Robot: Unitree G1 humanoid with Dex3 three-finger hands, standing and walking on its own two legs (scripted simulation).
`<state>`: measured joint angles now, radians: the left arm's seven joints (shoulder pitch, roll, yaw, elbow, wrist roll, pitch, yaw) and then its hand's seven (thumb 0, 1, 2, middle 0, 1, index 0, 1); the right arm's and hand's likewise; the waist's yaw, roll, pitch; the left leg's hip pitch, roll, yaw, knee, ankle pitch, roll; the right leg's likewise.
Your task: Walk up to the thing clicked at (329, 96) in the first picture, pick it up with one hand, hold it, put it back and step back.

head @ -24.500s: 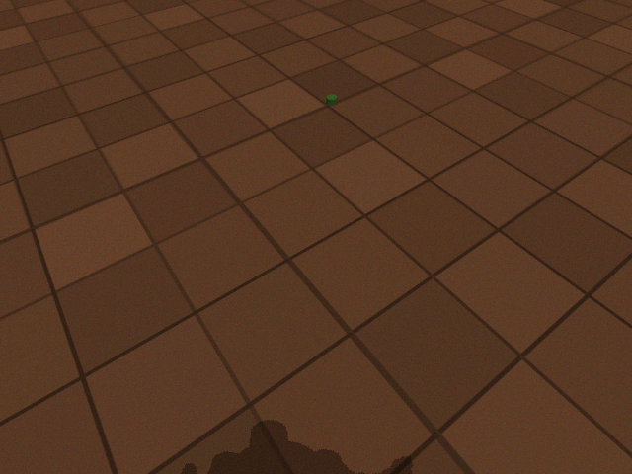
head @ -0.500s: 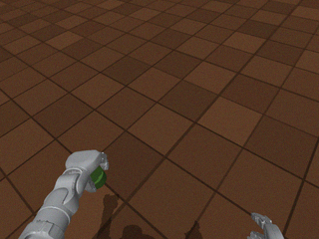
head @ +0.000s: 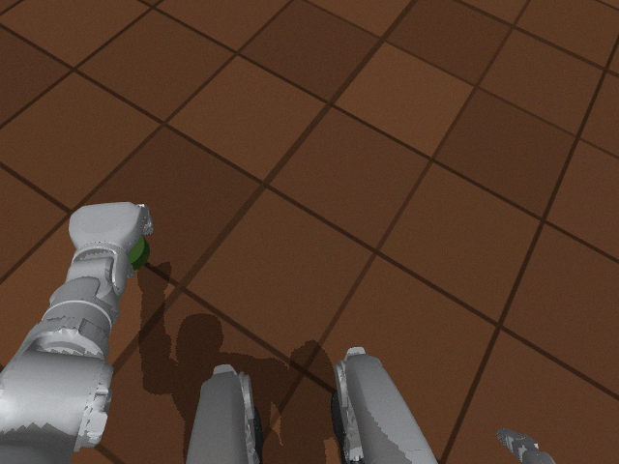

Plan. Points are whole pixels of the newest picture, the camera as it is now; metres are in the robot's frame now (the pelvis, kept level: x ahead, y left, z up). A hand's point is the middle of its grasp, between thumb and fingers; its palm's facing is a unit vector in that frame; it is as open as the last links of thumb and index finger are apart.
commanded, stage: crouch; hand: left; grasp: from above
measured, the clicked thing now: (125, 249) +0.45 +0.24 -0.14
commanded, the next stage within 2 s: lower in 1.38 s
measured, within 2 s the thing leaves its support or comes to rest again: neither
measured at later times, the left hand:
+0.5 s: hand (155, 270) +0.48 +0.25 -0.32, palm faces -0.44 +0.00 -0.90, open 8.1 cm
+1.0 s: hand (164, 269) +0.51 +0.25 -0.41, palm faces -0.46 -0.01 -0.89, open 8.1 cm
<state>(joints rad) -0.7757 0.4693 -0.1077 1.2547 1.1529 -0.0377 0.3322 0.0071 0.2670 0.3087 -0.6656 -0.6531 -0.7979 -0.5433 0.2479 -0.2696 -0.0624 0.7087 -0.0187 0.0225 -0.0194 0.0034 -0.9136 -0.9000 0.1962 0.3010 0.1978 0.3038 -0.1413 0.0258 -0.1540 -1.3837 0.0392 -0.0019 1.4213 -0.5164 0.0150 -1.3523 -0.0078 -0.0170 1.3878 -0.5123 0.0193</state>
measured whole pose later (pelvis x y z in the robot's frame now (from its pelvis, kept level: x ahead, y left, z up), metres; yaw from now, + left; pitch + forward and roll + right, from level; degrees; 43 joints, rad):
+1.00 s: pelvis -0.02 +0.00 -0.25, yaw -6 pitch +36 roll -9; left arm -1.11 0.84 0.09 1.46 1.28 -0.18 0.29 0.00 0.26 0.27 -0.71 -0.61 -0.85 -0.49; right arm 0.20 -0.27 0.08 0.68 -0.13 -0.01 0.13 0.00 -0.92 -0.90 0.20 0.30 0.20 0.30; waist -0.29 -0.01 -0.03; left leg -2.26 0.04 -0.11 2.29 -0.69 0.02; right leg -2.17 0.01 -0.09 2.21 -0.68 0.03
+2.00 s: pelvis -0.02 +0.00 -0.30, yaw -10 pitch +32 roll -13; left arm -1.17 1.03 0.10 1.56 1.34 -0.22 0.37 0.00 0.26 0.25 -0.74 -0.58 -0.87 -0.47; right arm 0.15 -0.31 0.22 0.61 -0.18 -0.03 0.14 0.00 -0.92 -0.90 0.20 0.30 0.20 0.30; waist -0.36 -0.09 0.11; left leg -2.39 0.03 -0.20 2.49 -0.69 0.02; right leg -2.26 0.02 -0.15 2.34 -0.67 0.04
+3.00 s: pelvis -0.02 +0.01 -0.31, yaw -13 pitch +29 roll -15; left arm -1.19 1.16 0.09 1.67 1.30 -0.21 0.46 -0.01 0.24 0.27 -0.75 -0.56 -0.88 -0.47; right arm 0.10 -0.33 0.35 0.58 -0.22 -0.11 0.15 0.00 -0.92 -0.90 0.20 0.30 0.20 0.30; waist -0.42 -0.15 0.19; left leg -2.37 0.05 -0.25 2.53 -0.71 0.02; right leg -2.24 0.05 -0.19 2.35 -0.65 0.05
